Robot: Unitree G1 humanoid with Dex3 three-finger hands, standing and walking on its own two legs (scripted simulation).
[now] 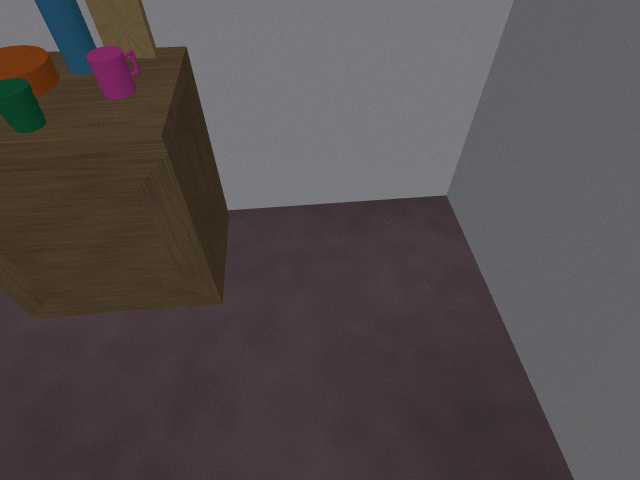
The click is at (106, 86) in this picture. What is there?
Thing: mug
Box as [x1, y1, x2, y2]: [86, 46, 140, 98]
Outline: 88,52 86,57 104,96 108,98 121,98 134,92 135,86 132,77 140,71 132,50 123,53 121,49 118,47 104,46 93,49
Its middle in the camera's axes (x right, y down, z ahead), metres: -0.51 -0.43 +0.98
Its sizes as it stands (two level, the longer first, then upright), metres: 0.116 0.082 0.096
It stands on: a support 0.73 m high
